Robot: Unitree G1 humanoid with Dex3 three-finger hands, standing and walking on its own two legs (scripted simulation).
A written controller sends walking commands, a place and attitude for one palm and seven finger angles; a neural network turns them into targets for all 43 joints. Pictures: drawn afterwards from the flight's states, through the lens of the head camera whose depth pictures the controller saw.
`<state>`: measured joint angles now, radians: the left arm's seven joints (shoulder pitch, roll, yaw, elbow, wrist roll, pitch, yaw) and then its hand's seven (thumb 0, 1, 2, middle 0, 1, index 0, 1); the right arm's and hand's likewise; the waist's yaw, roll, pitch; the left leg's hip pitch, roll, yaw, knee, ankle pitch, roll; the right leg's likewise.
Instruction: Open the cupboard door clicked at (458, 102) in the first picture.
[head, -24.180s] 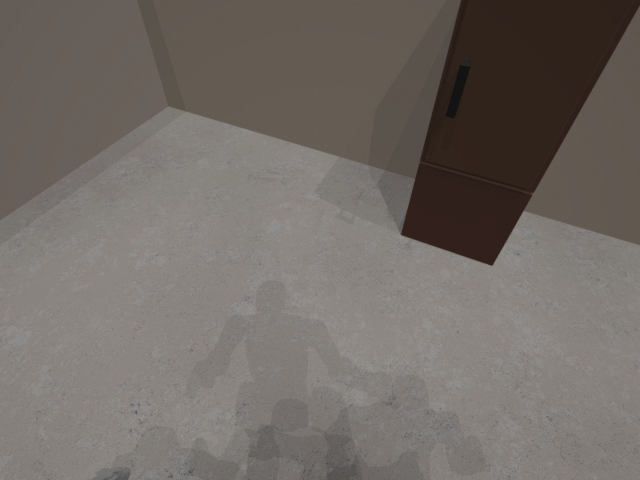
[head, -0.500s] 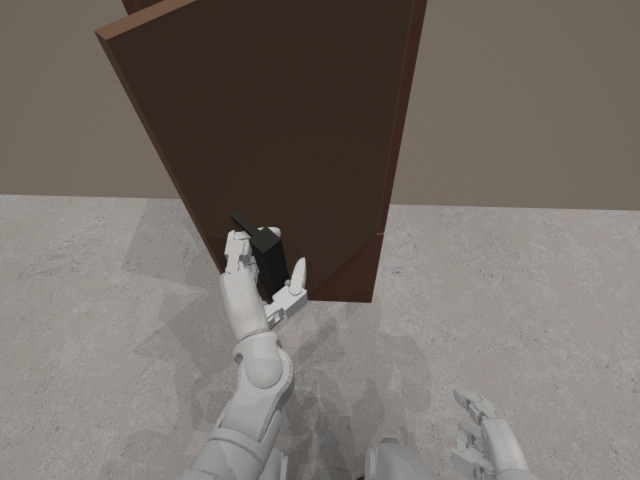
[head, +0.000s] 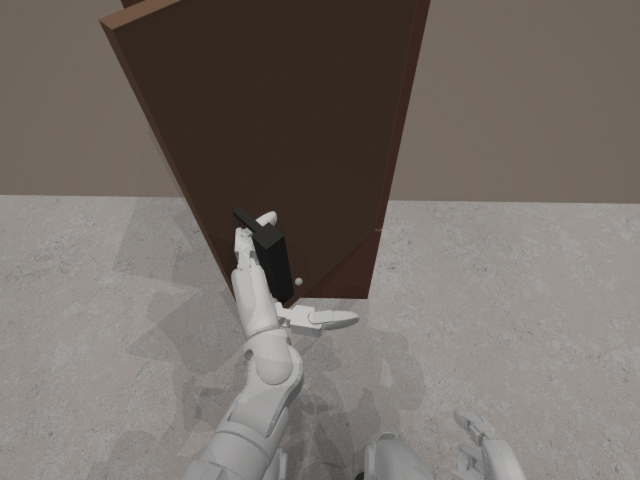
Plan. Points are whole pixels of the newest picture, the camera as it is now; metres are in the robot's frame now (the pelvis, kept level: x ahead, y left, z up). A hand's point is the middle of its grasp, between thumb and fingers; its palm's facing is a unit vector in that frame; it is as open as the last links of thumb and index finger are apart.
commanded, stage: open thumb and fingers to let go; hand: left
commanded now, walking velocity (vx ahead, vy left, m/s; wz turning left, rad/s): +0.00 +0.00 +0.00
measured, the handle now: (263, 257) +0.39 +0.09 +0.03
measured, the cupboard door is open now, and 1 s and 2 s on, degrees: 47 54 54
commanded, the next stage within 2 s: slide the hand sideways off the handle in 0.06 s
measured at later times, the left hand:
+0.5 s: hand (309, 318) +0.30 +0.02 +0.03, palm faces -0.11 -0.99 +0.04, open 16.2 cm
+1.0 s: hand (280, 361) +0.25 +0.05 +0.04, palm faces -0.06 -1.00 +0.02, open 16.3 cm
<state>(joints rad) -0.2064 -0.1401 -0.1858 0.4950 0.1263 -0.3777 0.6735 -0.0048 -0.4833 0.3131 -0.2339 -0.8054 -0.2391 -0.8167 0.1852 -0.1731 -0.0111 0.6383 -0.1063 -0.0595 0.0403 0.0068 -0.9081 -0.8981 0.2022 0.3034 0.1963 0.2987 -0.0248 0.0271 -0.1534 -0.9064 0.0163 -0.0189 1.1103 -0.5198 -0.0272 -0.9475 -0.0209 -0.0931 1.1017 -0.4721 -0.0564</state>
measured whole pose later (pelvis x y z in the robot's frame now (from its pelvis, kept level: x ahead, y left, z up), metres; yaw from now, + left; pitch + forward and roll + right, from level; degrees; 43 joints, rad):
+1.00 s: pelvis +0.00 +0.01 -0.01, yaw +0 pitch +17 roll +1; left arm 0.27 -0.01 -0.29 0.03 0.05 -0.41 0.16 -0.01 -0.50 0.30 -0.15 -0.30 -0.15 -0.31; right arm 0.22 -0.20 0.01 0.43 -0.03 -0.02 0.04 0.01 -0.91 -0.90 0.20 0.30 0.20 0.30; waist 0.01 0.02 -0.14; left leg -0.90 0.00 0.00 1.18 -0.56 0.00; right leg -0.95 -0.04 -0.07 1.18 -0.52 -0.03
